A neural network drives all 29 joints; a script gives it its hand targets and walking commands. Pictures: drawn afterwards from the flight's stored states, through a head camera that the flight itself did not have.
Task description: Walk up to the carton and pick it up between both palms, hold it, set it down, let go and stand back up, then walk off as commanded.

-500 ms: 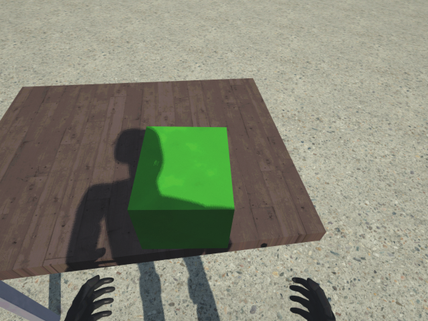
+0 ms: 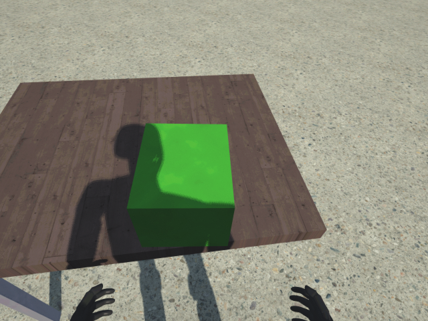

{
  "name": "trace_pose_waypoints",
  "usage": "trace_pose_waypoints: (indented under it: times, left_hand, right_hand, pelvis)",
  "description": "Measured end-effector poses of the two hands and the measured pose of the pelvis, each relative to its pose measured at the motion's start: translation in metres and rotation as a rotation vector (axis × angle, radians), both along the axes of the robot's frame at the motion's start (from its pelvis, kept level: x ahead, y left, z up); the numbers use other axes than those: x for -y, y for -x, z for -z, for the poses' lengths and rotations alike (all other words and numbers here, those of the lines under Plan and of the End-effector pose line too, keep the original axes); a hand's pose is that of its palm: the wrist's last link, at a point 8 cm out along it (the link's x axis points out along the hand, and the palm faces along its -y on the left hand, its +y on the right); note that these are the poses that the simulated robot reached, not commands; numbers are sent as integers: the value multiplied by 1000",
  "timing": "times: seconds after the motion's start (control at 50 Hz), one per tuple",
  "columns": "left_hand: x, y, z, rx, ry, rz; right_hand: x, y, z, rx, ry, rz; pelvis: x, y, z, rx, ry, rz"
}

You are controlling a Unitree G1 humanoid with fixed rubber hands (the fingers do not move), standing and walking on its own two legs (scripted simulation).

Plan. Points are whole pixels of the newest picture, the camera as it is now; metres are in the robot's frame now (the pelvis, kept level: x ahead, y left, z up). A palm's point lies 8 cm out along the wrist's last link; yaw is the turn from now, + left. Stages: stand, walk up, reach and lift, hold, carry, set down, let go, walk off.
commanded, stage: let go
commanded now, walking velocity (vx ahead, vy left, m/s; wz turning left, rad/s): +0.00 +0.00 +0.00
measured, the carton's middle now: (185, 183) +0.46 +0.06 -0.04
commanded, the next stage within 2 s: stand in 0.38 s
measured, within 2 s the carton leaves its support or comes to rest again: neither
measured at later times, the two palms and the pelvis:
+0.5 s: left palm out of the picture +0.17 +0.24 -0.07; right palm out of the picture +0.14 -0.22 -0.09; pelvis +0.00 +0.00 +0.00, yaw +0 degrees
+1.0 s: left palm out of the picture +0.14 +0.28 -0.08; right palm out of the picture +0.10 -0.26 -0.11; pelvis +0.00 +0.00 +0.00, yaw +0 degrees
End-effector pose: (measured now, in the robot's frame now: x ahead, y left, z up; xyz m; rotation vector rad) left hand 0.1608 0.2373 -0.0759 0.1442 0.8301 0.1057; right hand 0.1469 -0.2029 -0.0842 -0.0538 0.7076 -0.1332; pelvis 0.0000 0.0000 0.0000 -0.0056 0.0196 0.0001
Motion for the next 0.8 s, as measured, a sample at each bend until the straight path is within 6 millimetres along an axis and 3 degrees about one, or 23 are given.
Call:
trace_pose_waypoints:
  times: [0.44,0.64,0.8]
  left_hand:
    - [7,-7,0,9,0,-4]
    - [-34,2,-10,62,-151,64]
    - [-39,11,-7,42,-157,72]
  right_hand:
    - [12,1,4,-32,26,-5]
    - [46,35,18,-242,116,-1]
    - [58,48,21,-301,141,10]
  pelvis:
    - [0,0,0,0,0,0]
    - [0,4,2,19,1,1]
    - [-1,5,2,22,1,1]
